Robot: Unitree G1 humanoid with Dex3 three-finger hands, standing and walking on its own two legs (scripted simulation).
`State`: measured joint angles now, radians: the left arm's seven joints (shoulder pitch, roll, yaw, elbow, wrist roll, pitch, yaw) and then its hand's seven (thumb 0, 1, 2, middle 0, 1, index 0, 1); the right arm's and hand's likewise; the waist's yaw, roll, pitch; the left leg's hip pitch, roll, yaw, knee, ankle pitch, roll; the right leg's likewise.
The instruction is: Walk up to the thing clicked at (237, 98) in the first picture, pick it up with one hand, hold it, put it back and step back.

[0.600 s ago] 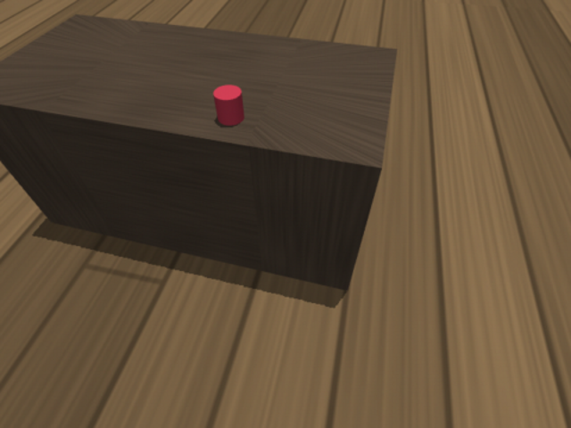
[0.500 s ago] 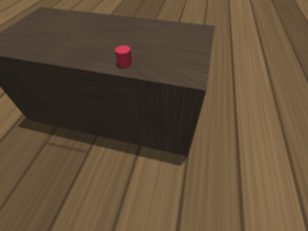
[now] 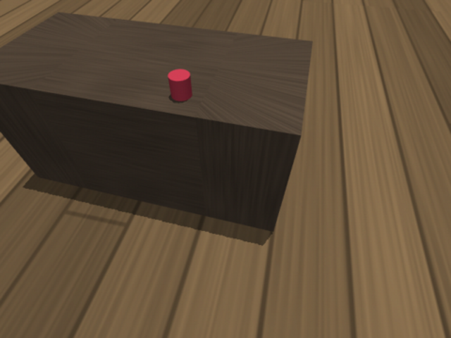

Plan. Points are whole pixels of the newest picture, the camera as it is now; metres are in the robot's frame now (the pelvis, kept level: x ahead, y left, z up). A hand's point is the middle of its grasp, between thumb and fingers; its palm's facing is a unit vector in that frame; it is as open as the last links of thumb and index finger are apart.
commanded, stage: stand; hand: left
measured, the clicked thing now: (180, 85) +0.93 +0.16 -0.09
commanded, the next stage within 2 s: walk up in 0.52 s
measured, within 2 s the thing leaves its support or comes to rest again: neither
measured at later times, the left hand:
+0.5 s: hand out of the picture +0.07 +0.25 -0.16, palm faces -0.02 -0.94 -0.34, open 7.4 cm
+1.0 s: hand (50, 330) +0.17 +0.36 -0.16, palm faces -0.14 -0.91 -0.38, open 7.4 cm
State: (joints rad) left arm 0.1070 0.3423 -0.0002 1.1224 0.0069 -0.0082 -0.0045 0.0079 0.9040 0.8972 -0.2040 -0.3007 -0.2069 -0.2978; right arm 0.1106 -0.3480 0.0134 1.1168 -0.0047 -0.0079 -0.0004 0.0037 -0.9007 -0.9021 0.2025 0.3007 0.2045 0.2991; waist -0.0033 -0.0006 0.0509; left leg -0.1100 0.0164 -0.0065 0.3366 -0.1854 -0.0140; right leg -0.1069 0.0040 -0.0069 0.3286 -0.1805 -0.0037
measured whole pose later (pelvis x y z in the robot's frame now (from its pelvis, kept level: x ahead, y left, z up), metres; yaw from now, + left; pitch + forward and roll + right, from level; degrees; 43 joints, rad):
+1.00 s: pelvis +0.10 +0.08 -0.01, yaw -7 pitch -4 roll +0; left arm 0.32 0.45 0.06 0.97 0.00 -0.03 -0.04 0.01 0.91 0.90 -0.20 -0.30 -0.21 -0.30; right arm 0.29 -0.38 -0.07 0.92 -0.03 -0.03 0.06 0.00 -0.90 -0.90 0.20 0.30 0.21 0.30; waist -0.03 -0.03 0.06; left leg -0.16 0.03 0.07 0.48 -0.26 0.02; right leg -0.41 -0.01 0.03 0.97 -0.37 -0.02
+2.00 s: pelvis +0.41 +0.13 -0.02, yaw -17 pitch -3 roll +0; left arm 0.28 0.42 0.04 0.89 0.00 -0.01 0.00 0.01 0.90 0.90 -0.20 -0.30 -0.21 -0.30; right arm 0.24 -0.38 -0.02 0.82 0.00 -0.03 0.02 0.00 -0.90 -0.90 0.21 0.30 0.21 0.30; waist 0.00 -0.02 0.13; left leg -0.30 0.05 0.13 0.64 -0.30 0.04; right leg -0.40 -0.03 0.01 0.83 -0.38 -0.03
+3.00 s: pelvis +0.41 +0.10 +0.00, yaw -16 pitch -2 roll +0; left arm 0.09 0.34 0.03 1.16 0.00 0.01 -0.02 0.01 0.90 0.90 -0.20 -0.30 -0.21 -0.30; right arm 0.09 -0.35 0.01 1.16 0.00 -0.03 0.00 0.00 -0.90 -0.90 0.20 0.30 0.21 0.30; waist 0.00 0.00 0.05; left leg -0.14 0.04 0.07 0.33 -0.15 -0.01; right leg -0.13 0.01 -0.04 0.31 -0.14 -0.02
